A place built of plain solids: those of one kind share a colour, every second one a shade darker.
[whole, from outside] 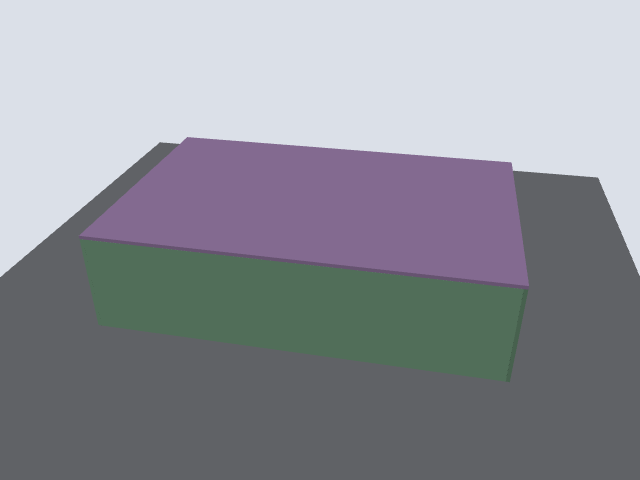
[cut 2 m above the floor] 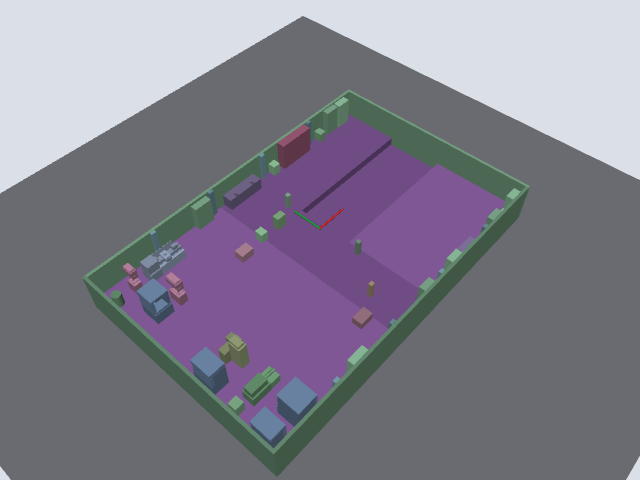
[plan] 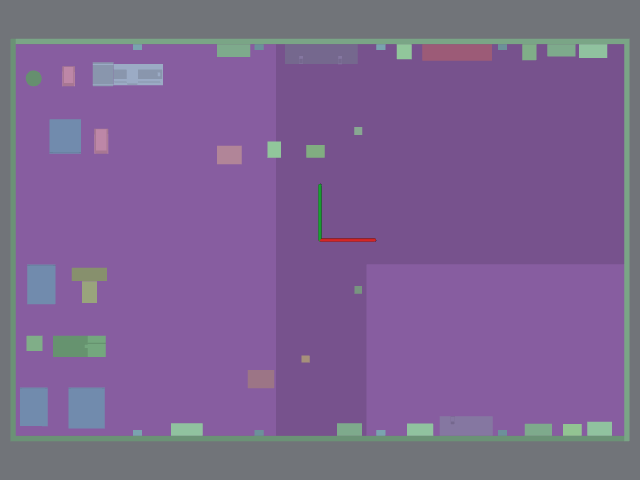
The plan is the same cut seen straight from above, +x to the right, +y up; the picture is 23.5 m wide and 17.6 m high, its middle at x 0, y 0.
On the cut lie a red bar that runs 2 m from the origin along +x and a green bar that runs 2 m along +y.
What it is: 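A machine and fitters' shop under lamps; one hall, a truck gangway, bays of machines, benches and stores, erecting floors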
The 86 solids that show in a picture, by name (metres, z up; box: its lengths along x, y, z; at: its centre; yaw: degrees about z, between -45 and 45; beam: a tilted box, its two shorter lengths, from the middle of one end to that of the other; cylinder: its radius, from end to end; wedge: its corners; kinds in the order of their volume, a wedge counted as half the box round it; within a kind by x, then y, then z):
{
 "floor_1": {"box": [8.44, 14.36, 0.93], "at": [-6.93, 0.0, 0.42]},
 "floor_2": {"box": [1.12, 3.18, 0.93], "at": [-2.16, -2.37, 0.42]},
 "floor_3": {"box": [1.1, 7.97, 0.93], "at": [-2.16, 3.2, 0.42]},
 "floor_4": {"box": [22.31, 3.23, 0.93], "at": [0.0, -5.57, 0.42]},
 "floor_5": {"box": [22.31, 4.1, 0.93], "at": [0.0, 5.13, 0.42]},
 "floor_6": {"box": [3.32, 0.1, 0.93], "at": [0.04, -0.83, 0.42]},
 "floor_7": {"box": [3.32, 14.36, 0.93], "at": [0.04, 0.0, 0.42]},
 "floor_8": {"box": [12.77, 3.06, 0.93], "at": [4.77, -2.42, 0.42]},
 "floor_9": {"box": [9.47, 3.98, 0.35], "at": [6.43, 1.1, 0.12]},
 "floor_10": {"box": [9.45, 4.1, 0.93], "at": [6.43, 5.13, 0.42]},
 "wall_1": {"box": [0.2, 14.76, 5.71], "at": [-11.25, 0.0, 2.8]},
 "wall_2": {"box": [22.31, 0.2, 5.71], "at": [0.0, -7.28, 2.8]},
 "wall_3": {"box": [22.31, 0.2, 5.71], "at": [0.0, 7.28, 2.8]},
 "wall_4": {"box": [0.2, 14.76, 5.71], "at": [11.25, 0.0, 2.8]},
 "roof_1": {"box": [22.71, 14.76, 0.2], "at": [0.0, 0.0, 5.76]},
 "press_1": {"box": [0.2, 1.32, 0.99], "at": [-10.9, -6.17, 2.16]},
 "press_2": {"box": [0.2, 1.36, 0.9], "at": [-10.63, -1.68, 2.11]},
 "press_3": {"box": [0.62, 0.57, 0.99], "at": [-10.49, -6.54, 2.16]},
 "press_4": {"box": [1.02, 1.37, 0.6], "at": [-10.49, -6.14, 2.96]},
 "press_5": {"box": [0.63, 0.58, 0.9], "at": [-10.22, -2.06, 2.11]},
 "press_6": {"box": [1.03, 1.41, 0.6], "at": [-10.22, -1.65, 2.86]},
 "press_7": {"box": [1.03, 1.46, 0.78], "at": [-10.22, -1.63, 1.27]},
 "press_8": {"box": [0.2, 1.16, 1.15], "at": [-9.82, 3.84, 2.24]},
 "press_9": {"box": [0.96, 0.72, 0.08], "at": [-9.34, 3.56, 1.7]},
 "press_10": {"box": [1.16, 1.26, 0.78], "at": [-9.34, 3.79, 1.27]},
 "press_11": {"box": [1.16, 1.21, 0.6], "at": [-9.34, 3.82, 3.11]},
 "press_12": {"box": [0.2, 1.41, 1.12], "at": [-9.12, -6.21, 2.22]},
 "press_13": {"box": [0.2, 1.16, 1.15], "at": [-8.86, 3.84, 2.24]},
 "press_14": {"box": [0.93, 0.6, 1.12], "at": [-8.55, -6.61, 2.22]},
 "press_15": {"box": [1.33, 1.46, 0.6], "at": [-8.55, -6.18, 3.08]},
 "press_16": {"box": [1.33, 1.51, 0.78], "at": [-8.55, -6.16, 1.27]},
 "cabinet_1": {"box": [1.17, 0.46, 1.86], "at": [-4.88, -6.95, 1.81]},
 "cabinet_2": {"box": [1.22, 0.47, 1.8], "at": [-3.17, 6.95, 1.79]},
 "cabinet_3": {"box": [0.92, 0.47, 1.79], "at": [1.08, -6.95, 1.78]},
 "cabinet_4": {"box": [0.97, 0.45, 1.92], "at": [3.67, -6.96, 1.84]},
 "cabinet_5": {"box": [1.0, 0.45, 1.84], "at": [8.01, -6.96, 1.8]},
 "cabinet_6": {"box": [1.04, 0.45, 1.91], "at": [8.85, 6.96, 1.84]},
 "cabinet_7": {"box": [1.04, 0.51, 1.9], "at": [10.01, 6.92, 1.83]},
 "cabinet_8": {"box": [0.91, 0.52, 1.84], "at": [10.25, -6.92, 1.8]},
 "shelving_1": {"box": [2.57, 0.61, 2.15], "at": [5.03, 6.88, 1.96]},
 "bench_1": {"box": [2.67, 0.73, 0.86], "at": [0.05, 6.82, 1.31]},
 "bench_2": {"box": [1.94, 0.72, 0.9], "at": [5.36, -6.82, 1.33]},
 "pier_1": {"box": [0.34, 0.22, 4.77], "at": [-6.69, -7.07, 3.27]},
 "pier_2": {"box": [0.34, 0.22, 4.77], "at": [-6.69, 7.07, 3.27]},
 "pier_3": {"box": [0.34, 0.22, 4.77], "at": [-2.23, -7.07, 3.27]},
 "pier_4": {"box": [0.34, 0.22, 4.77], "at": [-2.23, 7.07, 3.27]},
 "pier_5": {"box": [0.34, 0.22, 4.77], "at": [2.23, -7.07, 3.27]},
 "pier_6": {"box": [0.34, 0.22, 4.77], "at": [2.23, 7.07, 3.27]},
 "pier_7": {"box": [0.34, 0.22, 4.77], "at": [6.69, -7.07, 3.27]},
 "pier_8": {"box": [0.34, 0.22, 4.77], "at": [6.69, 7.07, 3.27]},
 "lathe_1": {"box": [0.77, 0.71, 0.65], "at": [-7.95, 6.06, 1.88]},
 "lathe_2": {"box": [0.77, 0.78, 0.05], "at": [-7.95, 6.07, 1.53]},
 "lathe_3": {"box": [0.77, 0.88, 0.62], "at": [-7.95, 6.08, 1.19]},
 "lathe_4": {"box": [0.42, 0.59, 0.14], "at": [-6.88, 6.03, 1.81]},
 "lathe_5": {"box": [1.46, 0.03, 0.53], "at": [-6.79, 6.44, 1.82]},
 "lathe_6": {"box": [1.69, 0.04, 0.04], "at": [-6.7, 5.79, 1.68]},
 "lathe_7": {"box": [1.78, 0.35, 0.23], "at": [-6.68, 6.08, 1.67]},
 "lathe_8": {"box": [1.81, 0.78, 0.67], "at": [-6.66, 6.07, 1.22]},
 "lathe_9": {"box": [0.36, 0.25, 0.27], "at": [-6.13, 6.08, 1.92]},
 "mill_1": {"box": [0.55, 0.81, 1.81], "at": [-8.45, -1.91, 1.79]},
 "mill_2": {"box": [0.43, 0.71, 0.18], "at": [-8.45, -1.86, 2.79]},
 "mill_3": {"box": [0.43, 0.24, 0.3], "at": [-8.45, -1.39, 2.73]},
 "mill_4": {"box": [1.29, 0.49, 0.99], "at": [-8.45, -1.26, 1.38]},
 "saw_1": {"box": [1.1, 0.59, 0.45], "at": [-9.18, -3.9, 1.79]},
 "saw_2": {"box": [1.27, 0.78, 0.68], "at": [-9.15, -3.9, 1.22]},
 "saw_3": {"box": [0.77, 0.11, 0.11], "at": [-8.24, -3.9, 1.62]},
 "saw_4": {"box": [0.66, 0.78, 0.62], "at": [-8.19, -3.9, 1.19]},
 "drill_1": {"box": [0.47, 0.73, 0.74], "at": [-9.22, 6.0, 1.25]},
 "drill_2": {"box": [0.43, 0.71, 0.34], "at": [-9.22, 6.01, 2.62]},
 "drill_3": {"box": [0.33, 0.59, 0.1], "at": [-9.22, 6.05, 2.84]},
 "drill_4": {"box": [0.52, 0.72, 0.06], "at": [-8.02, 3.52, 1.65]},
 "drill_5": {"box": [0.52, 0.92, 0.74], "at": [-8.02, 3.62, 1.25]},
 "drill_6": {"box": [0.48, 0.9, 0.34], "at": [-8.02, 3.63, 2.57]},
 "drill_7": {"box": [0.38, 0.78, 0.1], "at": [-8.02, 3.67, 2.79]},
 "binsmall_1": {"box": [0.58, 0.56, 0.8], "at": [-10.47, -3.79, 1.28]},
 "binsmall_2": {"box": [0.5, 0.59, 0.69], "at": [-1.68, 3.31, 1.23]},
 "binsmall_3": {"box": [0.55, 0.56, 0.76], "at": [3.09, 6.9, 1.26]},
 "binsmall_4": {"box": [0.53, 0.6, 0.68], "at": [7.68, 6.88, 1.22]},
 "platestack_1": {"box": [0.91, 0.68, 0.57], "at": [-3.33, 3.12, 1.17]},
 "platestack_2": {"box": [0.97, 0.67, 0.49], "at": [-2.16, -5.1, 1.13]},
 "trolley_1": {"box": [0.68, 0.47, 0.95], "at": [-0.16, 3.25, 1.36]},
 "trolley_2": {"box": [0.69, 0.44, 0.98], "at": [9.25, -6.96, 1.37]},
 "drum_1": {"cylinder": 0.29, "from": [-10.5, 5.93, 0.88], "to": [-10.5, 5.93, 1.76]},
 "bollard_1": {"box": [0.28, 0.28, 1.08], "at": [1.4, -1.83, 1.42]},
 "bollard_2": {"box": [0.3, 0.3, 1.05], "at": [1.4, 3.99, 1.41]},
 "pendant_1": {"box": [0.3, 0.26, 1.14], "at": [-0.53, -4.36, 1.45]}
}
